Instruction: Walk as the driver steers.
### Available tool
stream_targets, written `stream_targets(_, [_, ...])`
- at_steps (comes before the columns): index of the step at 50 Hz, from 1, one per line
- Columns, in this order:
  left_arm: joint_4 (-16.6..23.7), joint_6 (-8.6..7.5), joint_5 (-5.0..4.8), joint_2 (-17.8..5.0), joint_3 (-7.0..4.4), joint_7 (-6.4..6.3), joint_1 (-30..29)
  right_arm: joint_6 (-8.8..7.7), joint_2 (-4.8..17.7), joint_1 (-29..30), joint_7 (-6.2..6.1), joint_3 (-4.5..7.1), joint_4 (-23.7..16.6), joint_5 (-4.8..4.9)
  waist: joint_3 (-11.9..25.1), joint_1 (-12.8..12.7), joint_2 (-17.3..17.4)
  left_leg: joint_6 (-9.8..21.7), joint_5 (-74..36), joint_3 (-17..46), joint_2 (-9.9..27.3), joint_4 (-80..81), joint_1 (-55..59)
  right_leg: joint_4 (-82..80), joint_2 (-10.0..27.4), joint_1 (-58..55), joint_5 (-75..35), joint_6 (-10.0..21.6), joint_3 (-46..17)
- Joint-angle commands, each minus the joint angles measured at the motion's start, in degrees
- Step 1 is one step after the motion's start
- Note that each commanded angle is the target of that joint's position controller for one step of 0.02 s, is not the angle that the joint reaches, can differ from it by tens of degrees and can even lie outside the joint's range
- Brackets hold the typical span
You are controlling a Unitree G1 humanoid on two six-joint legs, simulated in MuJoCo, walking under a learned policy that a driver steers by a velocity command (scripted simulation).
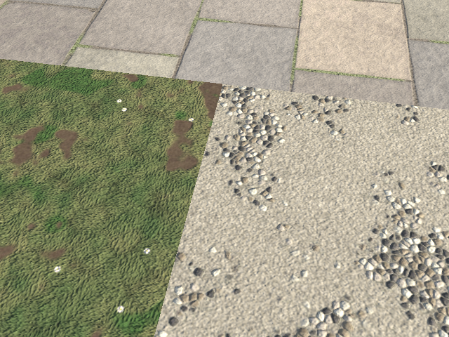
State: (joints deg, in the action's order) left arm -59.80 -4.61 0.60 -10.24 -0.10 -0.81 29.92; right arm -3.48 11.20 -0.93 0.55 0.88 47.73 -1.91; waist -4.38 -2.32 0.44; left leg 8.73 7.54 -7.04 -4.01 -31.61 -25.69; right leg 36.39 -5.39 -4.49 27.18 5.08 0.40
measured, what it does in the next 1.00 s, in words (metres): walks ahead: right foot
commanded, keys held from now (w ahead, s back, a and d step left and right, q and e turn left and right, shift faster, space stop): w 0.92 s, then no key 0.08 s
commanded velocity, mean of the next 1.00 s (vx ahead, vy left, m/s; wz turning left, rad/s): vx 0.49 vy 0.00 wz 0.00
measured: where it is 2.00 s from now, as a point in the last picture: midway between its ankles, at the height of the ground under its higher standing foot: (259, 261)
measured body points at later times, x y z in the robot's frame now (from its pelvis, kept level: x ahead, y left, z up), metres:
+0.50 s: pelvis +0.26 -0.02 +0.02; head +0.30 -0.02 +0.47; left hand +0.48 +0.18 -0.09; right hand +0.15 -0.24 -0.12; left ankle +0.11 +0.05 -0.71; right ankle +0.42 -0.12 -0.69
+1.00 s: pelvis +0.53 -0.04 +0.03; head +0.55 -0.04 +0.47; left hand +0.43 +0.18 -0.12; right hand +0.71 -0.25 -0.10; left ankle +0.69 +0.08 -0.68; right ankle +0.42 -0.11 -0.71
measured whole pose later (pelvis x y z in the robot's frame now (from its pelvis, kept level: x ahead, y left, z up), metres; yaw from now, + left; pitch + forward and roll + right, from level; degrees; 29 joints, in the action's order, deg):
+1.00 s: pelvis +0.53 -0.04 +0.03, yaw +1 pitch +0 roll -1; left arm -61.7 -5.5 1.0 -9.1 -0.9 -0.2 27.8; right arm -2.4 11.0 -1.6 1.4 1.2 51.7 -1.3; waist -3.1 -3.7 1.9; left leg 2.7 1.0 -3.3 3.8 -37.1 -33.9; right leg 11.0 -5.1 -4.1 15.4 4.5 4.5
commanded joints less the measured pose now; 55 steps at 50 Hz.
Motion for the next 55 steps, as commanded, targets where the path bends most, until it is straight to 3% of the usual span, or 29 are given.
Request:
stream_targets(1, [4.1,-0.36,0.07,-7.0,-1.68,0.37,2.8,0.39,12.9,-24.4,-0.22,4.44,5.3,0.95,17.5,8.6,4.8,14.7,15.6,49.0,25.7,14.7,41.7,46.4,0.6,38.7,0.6,0.9,-4.5])
stream_targets(2, [6.3,-0.52,0.44,-8.8,-2.14,0.55,-3.2,0.28,9.9,-16.9,-0.07,3.71,4.0,1.77,7.0,5.6,2.1,12.4,21.6,40.4,24.0,19.0,31.8,43.2,4.8,41.8,-6.4,1.4,-4.7])
stream_targets(3, [7.0,-0.71,0.71,-8.8,-2.30,0.89,-6.7,-0.20,6.8,-13.6,0.22,3.02,3.7,1.64,2.4,4.6,-0.2,10.6,17.3,35.3,21.8,21.6,24.0,40.1,6.3,39.9,-9.5,1.5,-4.1])
stream_targets(4, [6.8,-0.33,0.88,-7.7,-2.34,1.07,-7.3,-0.86,5.1,-13.5,0.25,2.46,4.5,1.22,0.2,2.6,-1.9,8.8,10.3,30.2,19.5,22.6,18.9,37.3,7.8,37.2,-10.5,1.2,-4.3])
stream_targets(6, [6.2,1.10,1.53,-4.6,-1.81,1.73,-5.5,-1.96,3.6,-15.7,-0.10,1.73,6.6,1.21,0.5,0.1,-0.8,6.5,2.6,23.1,16.5,24.1,13.4,32.6,9.4,31.7,-11.1,-0.2,-3.8])
stream_targets(9, [7.7,2.06,1.62,-4.1,-1.83,2.30,-9.7,-3.02,5.7,-19.6,-0.13,1.97,8.8,1.50,-0.7,-0.1,0.8,5.7,-3.1,17.4,14.6,25.9,12.6,27.2,11.0,34.9,-14.8,-1.7,-1.5])
stream_targets(12, [10.5,2.39,1.30,-5.0,-1.91,2.45,-18.6,-2.84,6.2,-23.3,-0.05,1.77,9.9,1.65,-2.2,2.0,1.2,3.9,-7.9,14.4,13.1,26.9,15.7,19.6,12.2,41.2,-22.0,-3.0,0.5])
stream_targets(16, [12.8,2.28,0.65,-4.3,-1.44,2.61,-27.1,-2.67,5.9,-28.1,-0.31,1.27,11.2,1.64,-1.7,4.8,2.4,1.1,-15.5,11.6,11.9,25.4,20.9,8.5,10.8,41.9,-28.5,-3.8,2.7])
stream_targets(22, [15.6,1.72,0.56,-4.6,-1.22,2.51,-35.6,-2.18,6.5,-32.6,-1.33,1.03,13.3,0.51,-2.4,7.0,3.6,2.6,-25.2,11.5,15.1,20.7,32.8,-0.9,8.1,42.9,-24.6,-2.1,4.0])
stream_targets(24, [15.7,1.19,0.54,-5.2,-1.51,2.34,-34.2,-2.09,7.2,-31.1,-1.68,1.21,13.5,0.31,-1.9,5.1,4.0,2.3,-33.2,10.8,16.2,17.2,34.2,-3.8,6.7,38.7,-20.2,-0.3,4.4])
stream_targets(25, [14.6,0.90,0.59,-5.8,-1.88,2.01,-30.6,-2.08,7.7,-29.9,-1.80,1.33,13.4,0.35,-0.2,3.2,4.4,1.6,-41.1,10.0,16.1,13.2,33.6,-5.3,4.9,33.0,-17.8,0.8,5.0])
stream_targets(26, [12.4,0.50,0.65,-6.7,-2.53,1.56,-23.7,-1.98,8.3,-29.0,-1.75,1.46,13.5,0.46,3.1,0.4,4.4,0.9,-46.8,9.3,15.4,6.0,32.9,-7.5,3.0,24.8,-17.3,2.1,5.6])
stream_targets(27, [8.9,-0.09,1.22,-8.4,-3.46,0.96,-13.5,-1.92,8.2,-27.8,-1.61,1.37,13.2,0.88,8.3,-4.0,3.1,-0.3,-43.0,7.4,13.4,-5.0,27.5,-10.4,3.5,11.5,-20.1,3.9,4.6])
stream_targets(28, [6.8,-0.50,2.76,-13.3,-4.88,0.24,-2.8,-2.18,6.4,-27.1,-1.45,0.75,11.0,1.46,15.8,-7.4,-1.8,-1.3,-23.0,5.5,10.6,-21.7,14.8,-10.4,16.1,-4.2,-15.3,7.1,-8.9])
stream_targets(29, [6.3,-0.02,2.88,-17.1,-5.97,0.59,-1.2,-2.00,1.1,-34.4,-0.88,0.05,10.9,3.39,22.2,-3.8,-14.5,-3.7,21.5,3.5,-0.4,-42.3,-5.3,-16.4,31.0,-17.1,-13.7,15.9,-36.6])
stream_targets(30, [6.5,0.56,0.61,-13.3,-5.43,1.24,-5.3,-1.81,7.3,-29.8,-1.17,1.66,11.2,1.69,16.9,-3.2,-4.4,-2.6,19.5,10.6,2.5,-45.5,-10.5,-19.8,27.6,-11.7,-10.5,14.0,-36.6])
stream_targets(31, [7.2,0.40,0.06,-10.5,-4.58,1.46,-11.5,-2.10,6.9,-24.7,-0.89,1.87,9.2,1.52,8.7,-0.8,-3.6,-2.5,13.6,10.5,4.8,-43.2,-11.5,-21.6,25.6,-3.0,-13.3,12.1,-27.3])
stream_targets(32, [7.3,-0.09,0.29,-7.8,-3.97,1.70,-14.3,-2.21,5.8,-22.2,-0.73,1.78,8.7,1.40,5.1,0.6,-1.5,-2.8,10.3,10.1,6.6,-40.4,-9.5,-23.6,23.2,3.6,-19.8,10.5,-21.6])
stream_targets(34, [5.6,-0.77,0.22,-4.4,-2.88,1.35,-14.3,-0.78,3.7,-22.6,-0.06,1.67,8.8,0.07,3.1,3.7,-2.8,-3.9,8.5,9.6,8.4,-35.8,-4.5,-25.7,18.8,10.8,-25.7,7.5,-13.6])
stream_targets(37, [3.1,-1.85,-0.15,-5.7,-2.93,1.08,-9.7,0.63,2.5,-21.1,0.87,1.76,8.1,-0.30,2.3,4.8,-3.3,-5.2,6.5,7.8,8.7,-32.6,-5.0,-27.4,17.1,12.7,-31.7,7.2,-9.2])
stream_targets(39, [2.3,-1.91,-0.10,-6.8,-3.02,1.01,-7.5,1.10,2.9,-15.9,1.11,1.80,6.3,-0.31,0.5,4.3,-3.4,-6.1,2.5,6.7,9.7,-29.1,-8.9,-29.0,16.4,12.7,-31.7,7.0,-7.3])
stream_targets(42, [1.4,-1.71,-0.07,-6.3,-2.57,1.03,-4.4,1.17,3.3,-7.6,1.20,1.60,3.5,0.20,-1.1,2.5,-3.5,-7.0,-3.4,5.2,10.0,-20.7,-12.2,-29.9,15.1,11.2,-34.5,6.2,-5.3])
stream_targets(46, [0.1,-1.70,0.05,-6.6,-2.32,0.72,-0.2,0.95,2.5,0.3,1.19,0.84,1.2,0.78,-1.6,0.2,-4.2,-6.8,-8.1,3.2,8.3,-9.5,-10.5,-29.5,15.1,7.3,-38.1,5.4,-3.5])
stream_targets(49, [-1.0,-1.26,0.58,-6.0,-1.88,0.20,1.3,0.40,1.9,2.0,0.62,0.46,1.0,0.74,-2.1,-0.2,-4.2,-5.7,-7.2,1.7,6.0,-3.9,-7.2,-24.3,15.3,3.8,-52.5,4.8,-1.1])
stream_targets(51, [-1.5,-1.09,0.90,-6.4,-1.84,-0.21,0.6,-0.29,2.6,-0.6,0.06,0.65,1.9,0.70,-0.5,1.0,-5.4,-4.3,-4.7,1.9,4.3,-1.9,-2.2,-19.4,15.8,2.4,-60.7,4.0,-0.9])
stream_targets(53, [-1.4,-0.95,0.56,-7.2,-2.05,-0.59,-1.7,-1.38,4.5,-11.0,-0.70,1.58,5.8,0.37,3.6,5.2,-5.2,-2.5,-5.5,1.9,1.6,4.0,8.2,-8.6,14.5,1.5,-65.2,2.4,-0.9])
stream_targets(54, [-1.3,-0.96,-0.24,-7.2,-2.02,-0.65,-2.1,-2.36,6.0,-17.5,-1.10,2.14,8.0,-0.39,6.8,7.9,-3.3,-1.5,-16.5,3.3,3.9,8.3,18.0,0.5,12.3,5.5,-57.7,1.0,0.4])
stream_targets(55, [0.3,-1.11,-1.16,-5.6,-1.48,-0.91,-1.2,-3.01,10.3,-25.4,-1.45,3.04,9.5,-1.63,14.4,9.2,2.0,1.0,-43.3,14.1,16.7,2.9,32.8,15.4,9.0,16.1,-33.0,-0.6,2.4])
